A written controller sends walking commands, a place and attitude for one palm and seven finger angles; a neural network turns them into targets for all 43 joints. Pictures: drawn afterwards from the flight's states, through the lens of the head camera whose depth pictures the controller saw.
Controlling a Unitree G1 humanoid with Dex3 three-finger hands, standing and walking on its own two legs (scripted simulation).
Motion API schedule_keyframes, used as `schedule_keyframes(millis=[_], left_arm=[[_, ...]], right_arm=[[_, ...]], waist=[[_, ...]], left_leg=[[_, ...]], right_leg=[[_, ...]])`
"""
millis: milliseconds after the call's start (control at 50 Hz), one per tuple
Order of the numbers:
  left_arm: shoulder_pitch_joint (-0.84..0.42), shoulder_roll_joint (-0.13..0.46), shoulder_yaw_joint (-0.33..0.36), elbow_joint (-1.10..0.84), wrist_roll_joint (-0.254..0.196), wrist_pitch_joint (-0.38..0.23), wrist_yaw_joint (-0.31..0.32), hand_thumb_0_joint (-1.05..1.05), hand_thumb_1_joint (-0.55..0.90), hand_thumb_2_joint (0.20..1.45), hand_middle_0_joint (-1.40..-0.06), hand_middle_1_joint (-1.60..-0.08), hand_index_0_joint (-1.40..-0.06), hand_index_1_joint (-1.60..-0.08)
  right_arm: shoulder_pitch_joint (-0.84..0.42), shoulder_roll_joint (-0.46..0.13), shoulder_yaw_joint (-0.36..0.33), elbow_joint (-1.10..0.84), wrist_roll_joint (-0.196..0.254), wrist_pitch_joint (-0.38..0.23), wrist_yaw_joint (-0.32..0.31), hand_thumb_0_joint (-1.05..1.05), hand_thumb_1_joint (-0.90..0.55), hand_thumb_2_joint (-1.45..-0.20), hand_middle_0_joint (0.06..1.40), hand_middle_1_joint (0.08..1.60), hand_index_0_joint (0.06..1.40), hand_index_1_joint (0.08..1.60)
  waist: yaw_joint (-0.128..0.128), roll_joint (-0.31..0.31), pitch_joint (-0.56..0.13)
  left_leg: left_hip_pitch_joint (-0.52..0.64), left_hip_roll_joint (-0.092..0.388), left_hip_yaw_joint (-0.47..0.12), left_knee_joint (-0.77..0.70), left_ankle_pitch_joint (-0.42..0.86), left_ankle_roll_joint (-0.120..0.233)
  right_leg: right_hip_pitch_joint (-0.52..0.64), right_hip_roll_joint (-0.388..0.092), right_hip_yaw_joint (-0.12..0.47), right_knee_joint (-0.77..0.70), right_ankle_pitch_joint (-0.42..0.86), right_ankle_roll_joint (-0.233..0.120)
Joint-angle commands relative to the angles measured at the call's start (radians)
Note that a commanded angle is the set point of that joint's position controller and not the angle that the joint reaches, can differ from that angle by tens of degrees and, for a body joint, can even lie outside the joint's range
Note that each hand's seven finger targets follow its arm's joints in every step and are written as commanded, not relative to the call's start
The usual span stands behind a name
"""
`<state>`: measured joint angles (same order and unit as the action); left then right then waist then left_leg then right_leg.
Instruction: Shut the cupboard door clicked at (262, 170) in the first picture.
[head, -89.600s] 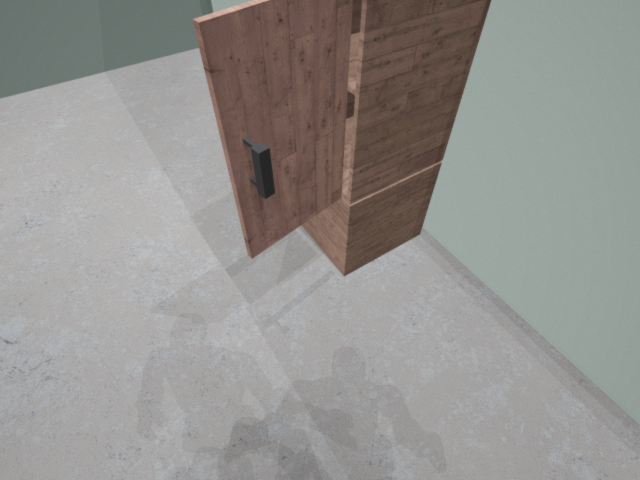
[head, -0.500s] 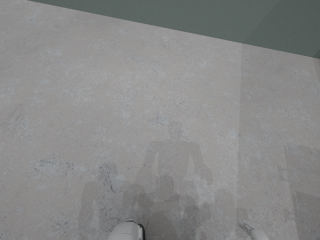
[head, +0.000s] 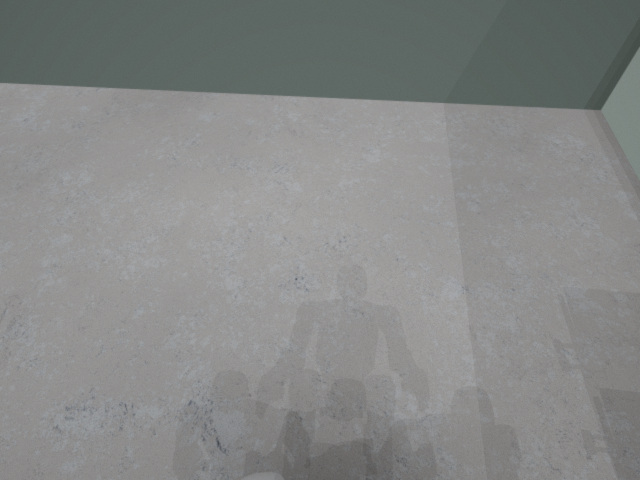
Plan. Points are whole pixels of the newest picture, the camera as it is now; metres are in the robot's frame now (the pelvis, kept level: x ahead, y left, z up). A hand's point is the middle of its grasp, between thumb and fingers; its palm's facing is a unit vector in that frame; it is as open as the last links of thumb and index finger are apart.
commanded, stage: turn to face it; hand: left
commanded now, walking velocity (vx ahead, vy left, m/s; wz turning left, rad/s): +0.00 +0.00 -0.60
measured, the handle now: out of the picture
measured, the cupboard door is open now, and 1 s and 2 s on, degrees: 1 1 1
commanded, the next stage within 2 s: none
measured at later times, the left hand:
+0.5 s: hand (183, 445) +0.18 +0.23 -0.15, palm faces -0.23 -0.94 -0.24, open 7.4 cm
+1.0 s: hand (260, 444) +0.19 +0.11 -0.15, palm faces -0.52 -0.83 -0.22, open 7.4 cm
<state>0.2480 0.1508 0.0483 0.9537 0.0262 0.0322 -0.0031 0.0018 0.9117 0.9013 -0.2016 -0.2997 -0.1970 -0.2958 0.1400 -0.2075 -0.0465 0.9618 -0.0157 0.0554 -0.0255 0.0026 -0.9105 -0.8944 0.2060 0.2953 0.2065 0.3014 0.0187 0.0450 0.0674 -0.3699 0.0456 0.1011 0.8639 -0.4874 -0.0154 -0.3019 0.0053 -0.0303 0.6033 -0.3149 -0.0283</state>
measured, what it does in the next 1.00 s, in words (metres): steps on the spot, turning right: left foot, then right foot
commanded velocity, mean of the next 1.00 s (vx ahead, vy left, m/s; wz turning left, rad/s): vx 0.00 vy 0.00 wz -0.60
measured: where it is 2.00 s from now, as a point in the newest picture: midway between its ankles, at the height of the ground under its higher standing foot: outside the picture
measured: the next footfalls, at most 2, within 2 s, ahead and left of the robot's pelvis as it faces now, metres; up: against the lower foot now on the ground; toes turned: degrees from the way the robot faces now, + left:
left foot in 0.28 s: +0.07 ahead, +0.15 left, +0.00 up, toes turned -8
right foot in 0.66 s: +0.01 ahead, -0.11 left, +0.00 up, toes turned -29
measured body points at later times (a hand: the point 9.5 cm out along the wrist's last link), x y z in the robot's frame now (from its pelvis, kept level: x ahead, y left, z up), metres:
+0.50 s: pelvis +0.02 +0.04 +0.01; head +0.07 +0.04 +0.46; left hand +0.19 +0.28 -0.13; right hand +0.02 -0.22 -0.12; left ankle +0.03 +0.16 -0.73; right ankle -0.04 -0.09 -0.65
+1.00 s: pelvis +0.02 -0.01 +0.01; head +0.06 -0.05 +0.46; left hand +0.21 +0.16 -0.13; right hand -0.05 -0.28 -0.13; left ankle +0.10 +0.13 -0.67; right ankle -0.03 -0.09 -0.73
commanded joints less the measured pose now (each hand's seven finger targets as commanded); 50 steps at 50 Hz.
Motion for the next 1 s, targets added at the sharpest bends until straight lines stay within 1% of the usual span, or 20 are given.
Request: schedule_keyframes(millis=[0, 60, 160, 220, 240, 260, 280, 300, 340, 400, 560, 600, 620, 640, 660, 680, 700, 780, 880, 980], left_arm=[[0.045, 0.216, 0.064, -0.066, -0.002, -0.021, 0.034, 0.0, 0.9, 0.9, -0.2, -0.3, -0.2, -0.3], [0.045, 0.218, 0.069, -0.074, 0.0, -0.021, 0.031, 0.0, 0.9, 0.9, -0.2, -0.3, -0.2, -0.3], [0.018, 0.253, 0.083, -0.081, 0.005, -0.008, 0.021, 0.0, 0.9, 0.9, -0.2, -0.3, -0.2, -0.3], [-0.047, 0.237, 0.082, -0.094, -0.007, 0.004, 0.017, 0.0, 0.9, 0.9, -0.2, -0.3, -0.2, -0.3], [-0.052, 0.191, 0.072, -0.109, -0.017, 0.007, 0.014, 0.0, 0.9, 0.9, -0.2, -0.3, -0.2, -0.3], [-0.033, 0.143, 0.058, -0.131, -0.023, 0.008, 0.003, 0.0, 0.9, 0.9, -0.2, -0.3, -0.2, -0.3], [-0.068, 0.171, 0.055, -0.139, -0.011, 0.01, 0.004, 0.0, 0.9, 0.9, -0.2, -0.3, -0.2, -0.3], [-0.071, 0.18, 0.06, -0.139, -0.003, 0.014, -0.003, 0.0, 0.9, 0.9, -0.2, -0.3, -0.2, -0.3], [-0.074, 0.187, 0.068, -0.115, -0.003, 0.023, -0.014, 0.0, 0.9, 0.9, -0.2, -0.3, -0.2, -0.3], [-0.078, 0.168, 0.059, -0.122, -0.008, 0.032, -0.03, 0.0, 0.9, 0.9, -0.2, -0.3, -0.2, -0.3], [-0.158, 0.151, 0.042, -0.176, -0.007, 0.02, -0.038, 0.0, 0.9, 0.9, -0.2, -0.3, -0.2, -0.3], [-0.09, 0.171, 0.046, -0.159, -0.008, 0.009, -0.035, 0.0, 0.9, 0.9, -0.2, -0.3, -0.2, -0.3], [-0.009, 0.209, 0.056, -0.133, -0.004, 0.0, -0.032, 0.0, 0.9, 0.9, -0.2, -0.3, -0.2, -0.3], [0.068, 0.319, 0.076, -0.113, 0.007, -0.017, -0.018, 0.0, 0.9, 0.9, -0.2, -0.3, -0.2, -0.3], [0.105, 0.383, 0.088, -0.096, -0.004, -0.015, -0.003, 0.0, 0.9, 0.9, -0.2, -0.3, -0.2, -0.3], [0.103, 0.366, 0.086, -0.1, -0.01, -0.011, 0.01, 0.0, 0.9, 0.9, -0.2, -0.3, -0.2, -0.3], [0.037, 0.319, 0.081, -0.118, -0.007, -0.011, 0.019, 0.0, 0.9, 0.9, -0.2, -0.3, -0.2, -0.3], [-0.105, 0.259, 0.059, -0.161, -0.007, -0.013, 0.017, 0.0, 0.9, 0.9, -0.2, -0.3, -0.2, -0.3], [-0.052, 0.26, 0.064, -0.145, -0.003, -0.018, 0.011, 0.0, 0.9, 0.9, -0.2, -0.3, -0.2, -0.3], [-0.009, 0.273, 0.075, -0.13, 0.003, -0.013, 0.011, 0.0, 0.9, 0.9, -0.2, -0.3, -0.2, -0.3]], right_arm=[[-0.02, -0.088, -0.025, -0.092, 0.005, -0.027, -0.003, 0.0, -0.9, -0.9, 0.2, 0.3, 0.2, 0.3], [-0.03, -0.067, -0.021, -0.098, 0.005, -0.026, -0.001, 0.0, -0.9, -0.9, 0.2, 0.3, 0.2, 0.3], [-0.004, -0.067, -0.019, -0.109, 0.011, -0.035, -0.008, 0.0, -0.9, -0.9, 0.2, 0.3, 0.2, 0.3], [0.114, -0.092, -0.02, -0.075, 0.015, -0.053, -0.017, 0.0, -0.9, -0.9, 0.2, 0.3, 0.2, 0.3], [0.148, -0.152, -0.028, -0.067, 0.008, -0.065, -0.021, 0.0, -0.9, -0.9, 0.2, 0.3, 0.2, 0.3], [0.154, -0.249, -0.045, -0.08, -0.005, -0.069, -0.022, 0.0, -0.9, -0.9, 0.2, 0.3, 0.2, 0.3], [0.165, -0.254, -0.045, -0.088, -0.009, -0.057, -0.024, 0.0, -0.9, -0.9, 0.2, 0.3, 0.2, 0.3], [0.137, -0.225, -0.032, -0.1, -0.017, -0.056, -0.027, 0.0, -0.9, -0.9, 0.2, 0.3, 0.2, 0.3], [0.078, -0.194, -0.023, -0.115, -0.017, -0.057, -0.03, 0.0, -0.9, -0.9, 0.2, 0.3, 0.2, 0.3], [0.071, -0.183, -0.021, -0.121, -0.016, -0.056, -0.028, 0.0, -0.9, -0.9, 0.2, 0.3, 0.2, 0.3], [0.112, -0.224, -0.048, -0.1, -0.017, -0.051, -0.008, 0.0, -0.9, -0.9, 0.2, 0.3, 0.2, 0.3], [0.087, -0.229, -0.054, -0.105, -0.01, -0.048, -0.002, 0.0, -0.9, -0.9, 0.2, 0.3, 0.2, 0.3], [0.074, -0.226, -0.056, -0.114, -0.001, -0.047, 0.003, 0.0, -0.9, -0.9, 0.2, 0.3, 0.2, 0.3], [0.069, -0.156, -0.041, -0.143, 0.009, -0.045, 0.009, 0.0, -0.9, -0.9, 0.2, 0.3, 0.2, 0.3], [0.02, -0.124, -0.027, -0.185, 0.005, -0.037, 0.004, 0.0, -0.9, -0.9, 0.2, 0.3, 0.2, 0.3], [0.028, -0.141, -0.023, -0.18, 0.007, -0.023, -0.005, 0.0, -0.9, -0.9, 0.2, 0.3, 0.2, 0.3], [0.007, -0.131, -0.024, -0.16, 0.005, -0.022, -0.008, 0.0, -0.9, -0.9, 0.2, 0.3, 0.2, 0.3], [0.041, -0.132, -0.03, -0.126, -0.002, -0.012, 0.008, 0.0, -0.9, -0.9, 0.2, 0.3, 0.2, 0.3], [0.021, -0.126, -0.032, -0.135, -0.005, -0.014, 0.009, 0.0, -0.9, -0.9, 0.2, 0.3, 0.2, 0.3], [-0.028, -0.116, -0.024, -0.164, 0.006, -0.03, 0.0, 0.0, -0.9, -0.9, 0.2, 0.3, 0.2, 0.3]], waist=[[0.008, -0.207, -0.112], [0.014, -0.135, -0.144], [0.01, -0.186, -0.129], [-0.048, -0.179, -0.162], [-0.059, -0.03, -0.183], [-0.051, 0.264, -0.176], [-0.068, 0.229, -0.141], [-0.051, 0.141, -0.107], [-0.019, 0.145, -0.054], [-0.013, 0.145, -0.063], [-0.05, 0.177, -0.097], [-0.01, 0.142, -0.132], [0.03, 0.056, -0.157], [0.068, -0.246, -0.196], [0.08, -0.378, -0.174], [0.069, -0.286, -0.17], [0.047, -0.282, -0.125], [-0.027, -0.182, -0.099], [-0.009, -0.163, -0.104], [0.017, -0.166, -0.121]], left_leg=[[-0.221, 0.007, -0.128, 0.265, 0.023, -0.033], [-0.155, -0.008, -0.105, 0.133, 0.046, -0.049], [-0.035, -0.032, -0.09, -0.13, 0.054, -0.048], [0.217, -0.032, -0.087, -0.436, 0.272, -0.043], [0.349, 0.092, -0.188, -0.55, 0.324, -0.015], [0.424, 0.343, -0.431, -0.578, 0.536, 0.084], [0.342, 0.424, -0.446, -0.553, 0.633, 0.164], [0.271, 0.401, -0.4, -0.554, 0.671, 0.187], [0.247, 0.318, -0.261, -0.523, 0.809, 0.161], [0.285, 0.261, -0.125, -0.503, 0.798, 0.136], [0.324, 0.301, -0.035, -0.427, 0.753, 0.127], [0.277, 0.29, 0.006, -0.324, 0.709, 0.08], [0.187, 0.245, 0.055, -0.198, 0.613, 0.033], [-0.046, 0.124, 0.105, 0.034, 0.231, -0.031], [-0.218, 0.017, 0.032, 0.245, -0.194, -0.059], [-0.226, 0.052, -0.086, 0.336, -0.145, -0.051], [-0.274, 0.069, -0.121, 0.363, -0.076, -0.049], [-0.173, 0.062, -0.113, 0.314, 0.126, -0.073], [-0.172, 0.03, -0.112, 0.191, 0.138, -0.081], [-0.12, -0.002, -0.107, -0.021, 0.064, -0.073]], right_leg=[[0.256, -0.27, 0.353, -0.238, 0.611, -0.184], [0.25, -0.233, 0.314, -0.223, 0.58, -0.162], [0.183, -0.212, 0.365, -0.196, 0.533, -0.158], [0.044, -0.142, 0.344, -0.104, 0.437, -0.076], [-0.074, -0.051, 0.266, -0.013, 0.259, -0.024], [-0.252, 0.065, 0.123, 0.184, -0.192, 0.037], [-0.239, 0.027, 0.093, 0.364, -0.315, 0.052], [-0.229, 0.009, 0.103, 0.461, -0.275, 0.061], [-0.255, -0.01, 0.077, 0.56, -0.206, 0.078], [-0.25, -0.022, 0.028, 0.53, -0.134, 0.088], [-0.102, -0.016, -0.061, 0.142, -0.101, 0.061], [0.043, -0.007, -0.065, -0.042, 0.04, 0.042], [0.194, -0.026, -0.044, -0.165, 0.195, 0.027], [0.387, -0.239, 0.232, -0.24, 0.494, -0.049], [0.38, -0.401, 0.445, -0.216, 0.849, -0.165], [0.333, -0.418, 0.411, -0.219, 0.776, -0.211], [0.292, -0.349, 0.386, -0.241, 0.652, -0.195], [0.136, -0.22, 0.249, -0.258, 0.437, -0.13], [0.155, -0.21, 0.312, -0.278, 0.315, -0.142], [0.193, -0.22, 0.407, -0.225, 0.456, -0.175]])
